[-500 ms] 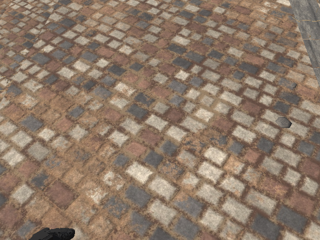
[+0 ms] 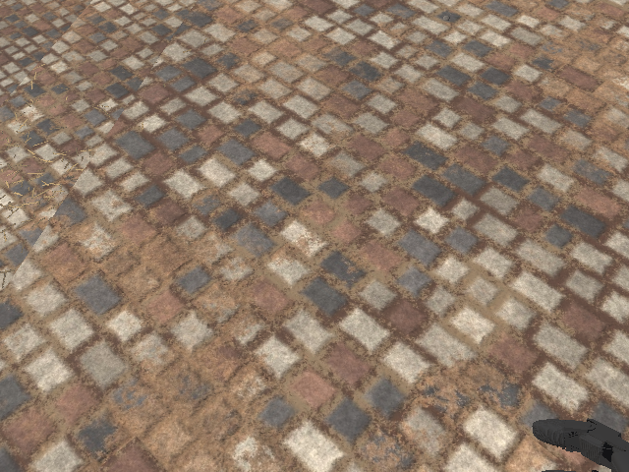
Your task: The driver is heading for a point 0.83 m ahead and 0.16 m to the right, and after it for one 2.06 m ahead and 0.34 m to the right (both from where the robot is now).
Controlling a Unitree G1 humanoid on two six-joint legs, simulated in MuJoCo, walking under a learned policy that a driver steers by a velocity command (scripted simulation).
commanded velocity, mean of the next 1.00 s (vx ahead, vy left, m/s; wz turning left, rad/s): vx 0.50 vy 0.00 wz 0.00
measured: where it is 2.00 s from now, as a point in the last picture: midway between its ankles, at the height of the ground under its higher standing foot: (364, 291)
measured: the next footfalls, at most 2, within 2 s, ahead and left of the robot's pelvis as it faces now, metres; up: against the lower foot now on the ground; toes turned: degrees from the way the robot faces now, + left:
right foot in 0.52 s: +0.45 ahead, -0.14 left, +0.00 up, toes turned -2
left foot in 1.06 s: +0.75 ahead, +0.10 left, +0.00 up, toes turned +0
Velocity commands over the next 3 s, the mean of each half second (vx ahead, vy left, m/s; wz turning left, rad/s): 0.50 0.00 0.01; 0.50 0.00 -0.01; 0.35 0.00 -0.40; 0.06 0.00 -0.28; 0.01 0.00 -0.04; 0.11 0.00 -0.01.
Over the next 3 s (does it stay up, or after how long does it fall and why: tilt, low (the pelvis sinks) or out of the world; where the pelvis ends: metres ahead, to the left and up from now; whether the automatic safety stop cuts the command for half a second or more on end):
stays up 0.93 -0.06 0.01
